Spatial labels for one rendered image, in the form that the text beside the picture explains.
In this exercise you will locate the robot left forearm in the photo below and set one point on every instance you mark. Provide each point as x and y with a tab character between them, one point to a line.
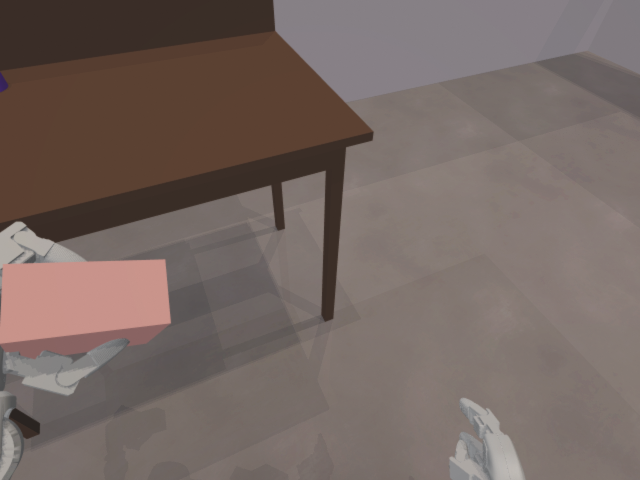
11	437

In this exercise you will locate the sponge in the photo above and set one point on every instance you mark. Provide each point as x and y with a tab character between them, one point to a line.
74	307

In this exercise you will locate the robot left hand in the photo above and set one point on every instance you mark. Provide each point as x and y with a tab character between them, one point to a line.
50	371

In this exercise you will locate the robot right hand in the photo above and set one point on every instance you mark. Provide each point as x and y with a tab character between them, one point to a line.
495	459

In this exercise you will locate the table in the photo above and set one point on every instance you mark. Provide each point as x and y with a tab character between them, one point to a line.
121	110

